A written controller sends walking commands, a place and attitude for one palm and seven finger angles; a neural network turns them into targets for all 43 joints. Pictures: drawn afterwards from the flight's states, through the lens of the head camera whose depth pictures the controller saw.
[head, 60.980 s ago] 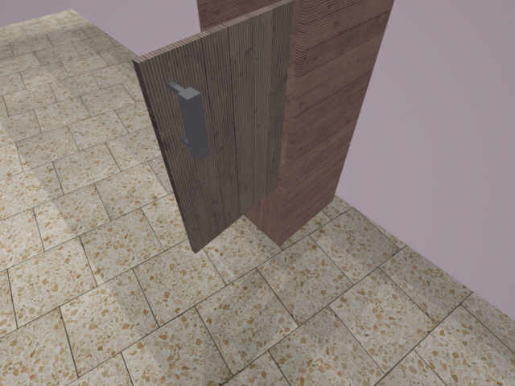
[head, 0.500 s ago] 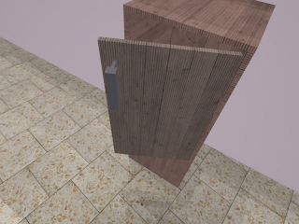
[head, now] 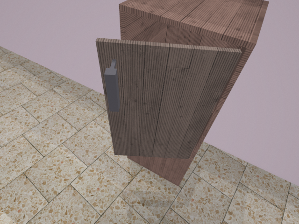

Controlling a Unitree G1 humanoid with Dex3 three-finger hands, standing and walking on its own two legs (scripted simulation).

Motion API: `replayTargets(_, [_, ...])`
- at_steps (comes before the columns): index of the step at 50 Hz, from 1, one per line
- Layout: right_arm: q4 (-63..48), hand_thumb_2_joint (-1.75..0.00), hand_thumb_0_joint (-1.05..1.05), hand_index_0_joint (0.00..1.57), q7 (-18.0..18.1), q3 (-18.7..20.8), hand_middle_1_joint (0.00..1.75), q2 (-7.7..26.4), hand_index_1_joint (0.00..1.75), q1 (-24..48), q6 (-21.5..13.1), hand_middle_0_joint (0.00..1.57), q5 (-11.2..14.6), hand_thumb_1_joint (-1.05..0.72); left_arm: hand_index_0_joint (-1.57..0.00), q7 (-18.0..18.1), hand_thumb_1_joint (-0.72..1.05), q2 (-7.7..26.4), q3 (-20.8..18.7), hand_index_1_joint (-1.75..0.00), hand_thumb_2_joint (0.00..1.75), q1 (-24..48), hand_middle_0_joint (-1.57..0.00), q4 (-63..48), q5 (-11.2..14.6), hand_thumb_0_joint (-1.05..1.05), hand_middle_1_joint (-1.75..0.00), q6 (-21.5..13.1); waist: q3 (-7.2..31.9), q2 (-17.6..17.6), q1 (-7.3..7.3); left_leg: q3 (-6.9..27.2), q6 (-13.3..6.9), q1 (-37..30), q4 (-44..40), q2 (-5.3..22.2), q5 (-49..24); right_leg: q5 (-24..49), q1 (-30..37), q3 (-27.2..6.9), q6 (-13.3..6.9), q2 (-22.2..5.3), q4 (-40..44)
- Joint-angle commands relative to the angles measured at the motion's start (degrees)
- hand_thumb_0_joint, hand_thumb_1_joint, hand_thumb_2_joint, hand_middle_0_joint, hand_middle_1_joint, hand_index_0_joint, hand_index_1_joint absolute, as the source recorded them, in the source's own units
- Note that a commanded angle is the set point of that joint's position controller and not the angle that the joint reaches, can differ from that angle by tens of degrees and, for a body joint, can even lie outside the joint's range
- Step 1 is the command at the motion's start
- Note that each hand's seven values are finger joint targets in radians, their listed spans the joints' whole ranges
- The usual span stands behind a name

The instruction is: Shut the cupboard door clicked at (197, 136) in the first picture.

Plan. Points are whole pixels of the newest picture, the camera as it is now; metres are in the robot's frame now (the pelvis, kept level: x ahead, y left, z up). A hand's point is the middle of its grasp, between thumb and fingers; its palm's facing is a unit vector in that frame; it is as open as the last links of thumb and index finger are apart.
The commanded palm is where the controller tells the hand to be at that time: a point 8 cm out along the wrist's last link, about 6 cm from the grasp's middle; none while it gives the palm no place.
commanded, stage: look again from close up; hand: left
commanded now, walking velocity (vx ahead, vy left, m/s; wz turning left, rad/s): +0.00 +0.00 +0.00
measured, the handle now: (114, 86) +0.44 +0.14 +0.13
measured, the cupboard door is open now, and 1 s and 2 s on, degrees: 27 27 27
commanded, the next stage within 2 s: raise the hand and make a fist in 0.56 s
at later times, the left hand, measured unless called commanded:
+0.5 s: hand out of the picture -0.03 +0.15 -0.17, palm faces +0.02 -0.98 -0.20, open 7.4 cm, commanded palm none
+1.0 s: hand (110, 201) +0.18 +0.11 +0.00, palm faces +0.02 -1.00 +0.00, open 6.5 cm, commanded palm +0.11 +0.18 -0.03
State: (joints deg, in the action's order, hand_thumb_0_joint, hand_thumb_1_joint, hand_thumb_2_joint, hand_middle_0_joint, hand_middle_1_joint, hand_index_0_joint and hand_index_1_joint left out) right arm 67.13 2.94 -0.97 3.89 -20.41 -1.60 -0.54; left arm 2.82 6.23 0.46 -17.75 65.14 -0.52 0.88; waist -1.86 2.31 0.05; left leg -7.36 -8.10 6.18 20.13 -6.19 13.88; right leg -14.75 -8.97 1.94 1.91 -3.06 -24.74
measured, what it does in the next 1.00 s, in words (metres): lowers itself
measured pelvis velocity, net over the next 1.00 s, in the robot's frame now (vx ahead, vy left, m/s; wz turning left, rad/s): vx -0.03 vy -0.07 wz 0.06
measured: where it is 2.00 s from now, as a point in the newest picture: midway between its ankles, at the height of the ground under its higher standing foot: outside the picture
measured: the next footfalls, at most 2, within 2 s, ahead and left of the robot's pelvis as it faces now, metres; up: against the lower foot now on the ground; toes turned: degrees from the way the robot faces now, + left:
none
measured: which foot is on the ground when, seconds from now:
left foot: down 0.00-1.00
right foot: down 0.00-1.00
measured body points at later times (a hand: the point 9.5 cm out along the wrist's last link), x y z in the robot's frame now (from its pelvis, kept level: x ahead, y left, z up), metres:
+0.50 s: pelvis -0.01 -0.01 +0.00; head -0.02 -0.03 +0.45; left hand -0.03 +0.20 -0.16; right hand +0.00 -0.24 -0.17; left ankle -0.02 +0.02 -0.74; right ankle -0.02 -0.15 -0.74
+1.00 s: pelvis -0.03 -0.07 -0.05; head -0.01 -0.06 +0.40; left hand +0.17 +0.16 +0.00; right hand +0.17 -0.33 -0.10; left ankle -0.02 +0.02 -0.74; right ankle -0.01 -0.15 -0.74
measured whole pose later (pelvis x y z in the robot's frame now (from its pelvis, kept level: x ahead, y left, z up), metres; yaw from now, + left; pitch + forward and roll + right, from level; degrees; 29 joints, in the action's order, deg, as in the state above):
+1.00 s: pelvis -0.03 -0.07 -0.05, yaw +4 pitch +9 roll +1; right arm 34.4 -0.7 3.3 15.5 -12.5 -15.9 1.1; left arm -16.1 10.4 -7.2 -21.0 7.0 14.3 -28.4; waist 8.3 2.1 1.9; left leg -4.0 -3.2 35.8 52.6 -2.3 25.6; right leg -25.9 -37.1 3.6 -3.9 0.8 -54.1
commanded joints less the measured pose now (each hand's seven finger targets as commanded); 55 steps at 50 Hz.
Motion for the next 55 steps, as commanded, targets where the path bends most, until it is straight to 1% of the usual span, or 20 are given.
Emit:
replayTargets(1, [-0.7, -0.9, 0.0, 0.2, 0.74, 0.84, 0.3, 5.91, 0.3, -6.2, -0.64, 0.2, 0.08, -0.9, -0.2, 0.22, 0.9, 2.08, -0.48, -0.3, 0.9, -5.69, -0.2, -0.41, -0.17, 0.0, -0.3, -0.59, -4.9, -2.44, -0.39, 13.6, 5.66, 2.22, -6.48, 14.76, -14.95, 4.06, -3.39, -2.91, -2.89, -2.13, 0.99])
replayTargets(2, [-0.71, -0.9, 0.0, 0.2, 0.72, 0.83, 0.3, 5.88, 0.3, -6.22, -0.69, 0.2, 0.06, -0.9, -0.2, 0.2, 0.9, 2.03, -0.49, -0.3, 0.9, -5.92, -0.2, -0.33, -0.17, 0.0, -0.3, -0.63, -4.82, -2.42, -0.47, 13.54, 5.59, 2.34, -6.5, 14.62, -14.4, 4.34, -3.36, -3.14, -2.93, -2.21, 1.11])
replayTargets(3, [-6.11, -0.9, 0.0, 0.2, -0.53, 0.64, 0.3, 12.13, 0.3, -0.97, -0.73, 0.2, 1.01, -0.9, -0.2, 1.94, 0.9, 5.79, 0.58, -0.3, 0.9, -5.2, -0.2, 0.13, -0.94, 0.0, -0.3, -2.32, -4.81, -6.73, -0.06, 13.12, 8.33, 5.31, 2.49, 15.61, -42.17, 6.77, -5.86, -1.45, -2.3, -2.78, -0.48])
replayTargets(5, [-7.3, -0.9, 0.0, 0.2, -0.4, 0.78, 0.3, 10.15, 0.3, -4.0, -0.58, 0.2, -0.3, -0.9, -0.2, 1.34, 0.9, 5.01, 0.16, -0.3, 0.9, -7.32, -0.2, -1.53, -0.05, 0.0, -0.3, -1.56, 2.29, -13.03, -0.22, 13.92, 9.64, 3.43, -0.68, 14.08, -21.59, -5.68, -3.55, 0.54, -4.02, -0.24, -7.24])
replayTargets(6, [-7.53, -0.9, 0.0, 0.2, -0.39, 0.53, 0.3, 9.14, 0.3, -3.56, -0.64, 0.2, -0.42, -0.9, -0.2, 0.93, 0.9, 4.76, 0.27, -0.3, 0.9, -7.39, -0.2, -1.73, -0.32, 0.0, -0.3, -1.63, 2.84, -15.49, -0.78, 13.87, 8.66, 3.16, -1.37, 13.95, -21.99, -5.81, -4.38, 0.48, -4.24, 0.19, -8.32])
replayTargets(10, [-8.2, -0.9, 0.0, 0.2, 0.12, 0.9, 0.3, 9.75, 0.3, -4.69, -0.49, 0.2, -0.2, -0.9, -0.2, 0.79, 0.9, 2.91, 0.49, -0.3, 0.9, -6.23, -0.2, -2.17, 0.12, 0.0, -0.3, -1.55, -0.31, -2.96, -0.07, 15.21, 9.33, 2.98, -0.28, 14.96, -25.22, -2.61, -5.46, -1.34, -4.62, 0.17, -5.94])
replayTargets(18, [-7.63, -0.9, 0.0, 0.2, -0.87, 1.01, 0.3, 10.94, 0.3, -1.95, -0.18, 0.2, -0.27, -0.9, -0.2, 0.18, 0.9, 4.64, 0.23, -0.3, 0.9, -5.89, -0.2, -3.06, -0.35, 0.0, -0.3, -1.59, -7.1, 0.02, 0.18, 14.88, 6.66, 9.28, -6.52, 13.29, 3.56, 0.01, -6.65, -5.15, -4.97, -1.18, -2.6])
replayTargets(32, [-4.53, -0.9, 0.0, 0.2, -0.76, 0.54, 0.3, 10.06, 0.3, -0.77, -1.18, 0.2, 0.09, -0.9, -0.2, 0.07, 0.9, 5.57, 0.26, -0.3, 0.9, -5.09, -0.2, -2.94, 0.0, 0.0, -0.3, -2.21, -2.44, -0.96, 0.08, 10.04, 4.7, 3.01, -2.17, 12.13, -9.58, 8.22, -3.26, -6.58, -4.59, -2.53, 0.9])
replayTargets(33, [-8.93, -0.9, 0.0, 0.2, -1.49, 0.83, 0.3, 13.21, 0.3, 3.22, -0.55, 0.2, 0.61, -0.9, -0.2, 1.88, 0.9, 8.16, 0.01, -0.3, 0.9, -6.98, -0.2, -1.4, -0.94, 0.0, -0.3, -2.99, -6.05, 9.39, -1.31, 10.0, 6.11, 9.38, 6.05, 14.73, -17.58, 15.04, -5.59, -4.96, -2.75, -3.45, 0.86])
replayTargets(34, [-28.17, -0.9, 0.0, 0.2, 3.25, 4.9, 0.3, 25.99, 0.3, -3.56, -11.71, 0.2, 0.88, -0.9, -0.2, 2.83, 0.9, 35.85, -18.44, -0.3, 0.9, 44.66, -0.2, -97.17, 5.52, 0.0, -0.3, -18.14, 18.78, -3.1, 12.16, 15.06, 7.85, -9.48, 7.06, 11.85, -30.91, 16.27, -7.56, -0.41, -1.93, 3.75, -11.16])
replayTargets(35, [-24.3, -0.9, 0.0, 0.2, 3.37, -0.03, 0.3, 17.08, 0.3, 2.78, -16.7, 0.2, 3.56, -0.9, -0.22, 3.24, 0.9, 12.91, 0.58, -0.32, 0.9, 6.92, -0.22, -81.54, 6.49, 0.0, -0.32, -13.77, 28.45, -23.85, 2.83, 12.84, 9.93, -18.06, 5.82, 12.43, -34.9, -1.85, -13.01, 0.56, -3.59, 5.91, -14.53])
replayTargets(36, [-24.56, -0.9, 0.0, 0.2, 2.3, 1.36, 0.3, 15.42, 0.3, 4.38, -18.79, 0.2, 2.12, -0.9, -0.24, 4.72, 0.9, 3.11, 2.63, -0.34, 0.9, -7.16, -0.24, -76.48, 8.82, 0.0, -0.34, -4.73, 23.01, -28.71, 1.0, 12.62, 12.79, -10.39, 2.01, 11.4, -34.86, -6.61, -12.42, 1.07, -3.85, 4.61, -16.73])
replayTargets(37, [-22.88, -0.9, 0.0, 0.2, 1.36, 1.07, 0.3, 14.19, 0.3, 4.2, -20.27, 0.2, 3.68, -0.9, -0.25, 5.48, 0.9, 0.64, 5.84, -0.36, 0.9, -5.89, -0.25, -69.8, 9.19, 0.0, -0.36, -2.13, 8.62, -15.77, 2.05, 13.85, 12.66, 0.12, 1.67, 10.96, -26.82, -6.04, -15.88, 0.87, -2.87, 3.14, -16.32])
replayTargets(38, [-24.85, -0.9, 0.0, 0.2, 0.32, 3.02, 0.3, 17.08, 0.3, 3.91, -20.98, 0.2, 3.69, -0.9, -0.27, 5.06, 0.9, 1.07, 5.0, -0.38, 0.9, -2.0, -0.27, -72.01, 9.89, 0.0, -0.38, -3.66, 1.87, -10.69, 3.25, 13.76, 11.57, 5.02, 4.09, 10.42, -17.53, -4.43, -16.91, 1.39, -3.11, 2.7, -12.15])
replayTargets(40, [-29.06, -0.9, 0.0, 0.2, -0.66, 3.78, 0.3, 18.94, 0.3, 5.21, -21.44, 0.2, 1.96, -0.9, -0.31, 3.01, 0.9, 6.27, -1.55, -0.42, 0.9, -1.01, -0.31, -67.97, 9.17, 0.0, -0.42, -9.32, -0.09, 1.71, 4.34, 14.13, 10.42, 14.77, 10.69, 7.78, -2.35, -2.38, -19.5, 2.56, -3.72, 2.75, -7.25])
replayTargets(43, [-34.94, -0.9, 0.0, 0.2, -2.1, 5.06, 0.3, 17.52, 0.3, 8.77, -20.81, 0.2, 1.15, -0.9, -0.36, -6.29, 0.9, 2.96, -5.45, -0.48, 0.9, -17.77, -0.36, -54.59, 12.31, 0.0, -0.48, -21.01, 3.55, 19.72, -1.03, 9.97, 9.13, 26.7, 21.16, 4.82, -0.19, -5.82, -23.7, 1.49, -3.5, 2.69, -12.94])
replayTargets(45, [-38.19, -0.9, 0.0, 0.2, -3.05, 5.84, 0.3, 17.75, 0.3, 10.75, -19.48, 0.2, 0.96, -0.9, -0.4, -14.82, 0.9, 5.34, -9.64, -0.52, 0.9, -21.54, -0.4, -55.23, 15.57, 0.0, -0.52, -30.22, 7.38, 17.72, -3.12, 7.95, 9.56, 34.21, 26.82, 3.26, 3.71, -4.68, -22.59, -2.89, -3.22, 0.82, -16.83])
replayTargets(46, [-39.47, -0.9, 0.0, 0.2, -3.66, 6.5, 0.3, 18.22, 0.3, 10.43, -18.44, 0.2, 1.41, -0.9, -0.42, -19.27, 0.9, 9.73, -13.52, -0.54, 0.9, -22.45, -0.42, -54.28, 16.05, 0.0, -0.54, -33.55, 9.1, 10.62, -3.66, 7.45, 9.92, 34.99, 29.14, 3.05, 3.09, -0.76, -20.65, -5.97, -3.84, -0.42, -18.76])
replayTargets(49, [-46.61, -0.9, 0.0, 0.2, -3.24, 5.76, 0.3, 17.85, 0.3, 14.18, -16.26, 0.2, 2.43, -0.9, -0.47, -23.08, 0.9, 14.79, -15.8, -0.6, 0.9, -16.83, -0.47, -64.26, 16.85, 0.0, -0.6, -31.52, 13.23, -3.73, -5.2, 5.38, 8.02, 35.49, 29.74, 2.18, 3.31, -4.14, -20.02, -8.01, -4.11, 0.34, -19.98])
replayTargets(55, [-48.28, -0.9, 0.0, 0.2, -1.06, 4.57, 0.3, 16.45, 0.3, 9.2, -14.79, 0.2, 1.88, -0.9, -0.58, -17.92, 0.9, 14.96, -14.83, -0.72, 0.9, -1.89, -0.58, -87.45, 18.75, 0.0, -0.72, -31.82, 17.55, -6.09, 1.09, 8.73, 6.44, 30.75, 33.72, 4.62, 0.64, 0.57, -22.75, -9.34, -1.79, 1.57, -18.98])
